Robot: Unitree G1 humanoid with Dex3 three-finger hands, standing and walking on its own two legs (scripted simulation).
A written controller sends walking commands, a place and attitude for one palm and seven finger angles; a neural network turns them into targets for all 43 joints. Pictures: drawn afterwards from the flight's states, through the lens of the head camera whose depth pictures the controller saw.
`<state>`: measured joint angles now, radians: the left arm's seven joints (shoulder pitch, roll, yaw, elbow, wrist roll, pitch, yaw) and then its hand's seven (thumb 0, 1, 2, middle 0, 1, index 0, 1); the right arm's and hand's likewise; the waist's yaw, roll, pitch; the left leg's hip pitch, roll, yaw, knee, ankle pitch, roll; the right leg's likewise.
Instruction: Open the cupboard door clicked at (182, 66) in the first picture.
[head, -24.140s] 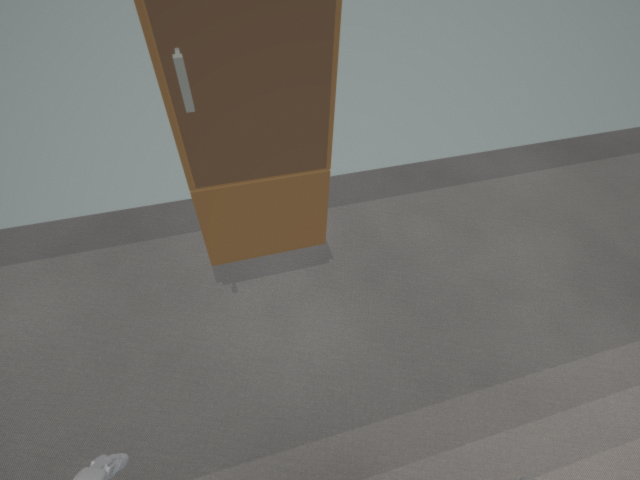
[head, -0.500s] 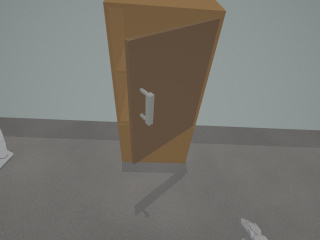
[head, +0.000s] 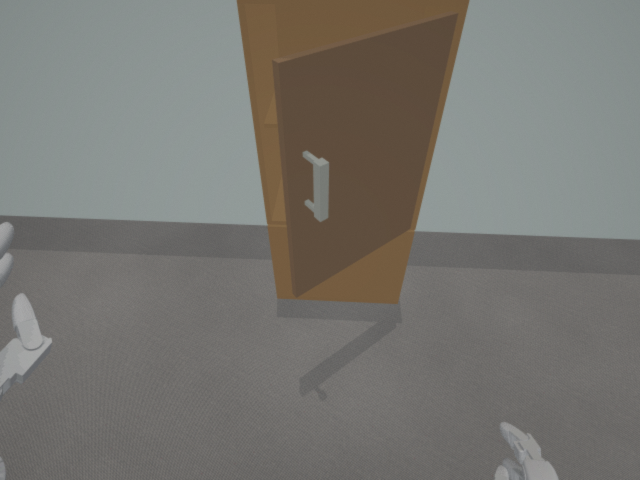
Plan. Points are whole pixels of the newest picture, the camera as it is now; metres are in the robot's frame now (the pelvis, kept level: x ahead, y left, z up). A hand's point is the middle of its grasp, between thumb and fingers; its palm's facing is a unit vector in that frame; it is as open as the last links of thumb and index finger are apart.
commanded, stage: stop stepping back and stand still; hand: left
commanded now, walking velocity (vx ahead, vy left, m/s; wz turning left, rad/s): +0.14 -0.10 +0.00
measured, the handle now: (314, 186) +0.63 +0.04 +0.02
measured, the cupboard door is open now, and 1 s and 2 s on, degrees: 41 41 41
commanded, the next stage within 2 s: let the arm hang, fingers relaxed in 0.32 s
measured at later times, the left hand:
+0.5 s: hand (90, 377) +0.21 +0.27 +0.07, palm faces +0.30 -0.82 -0.49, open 7.4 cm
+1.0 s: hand out of the picture -0.02 +0.20 -0.15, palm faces +0.08 -0.96 -0.26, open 7.2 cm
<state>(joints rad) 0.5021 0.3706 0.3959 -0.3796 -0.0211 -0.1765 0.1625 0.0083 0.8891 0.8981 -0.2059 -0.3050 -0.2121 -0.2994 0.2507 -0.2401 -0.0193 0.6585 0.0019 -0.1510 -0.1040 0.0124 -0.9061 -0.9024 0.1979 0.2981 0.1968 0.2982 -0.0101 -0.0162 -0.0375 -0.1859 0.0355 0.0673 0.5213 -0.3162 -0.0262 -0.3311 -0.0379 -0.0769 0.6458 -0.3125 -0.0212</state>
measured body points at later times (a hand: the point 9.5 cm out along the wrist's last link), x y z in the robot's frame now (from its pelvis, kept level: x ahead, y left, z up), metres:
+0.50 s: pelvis +0.01 +0.00 +0.00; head +0.02 -0.02 +0.45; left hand +0.19 +0.31 +0.10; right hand +0.17 -0.25 -0.11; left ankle +0.03 +0.12 -0.73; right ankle +0.02 -0.09 -0.73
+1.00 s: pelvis +0.00 +0.00 +0.01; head +0.02 -0.01 +0.46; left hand -0.02 +0.26 -0.13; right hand +0.02 -0.22 -0.15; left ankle +0.03 +0.12 -0.73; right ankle +0.02 -0.09 -0.73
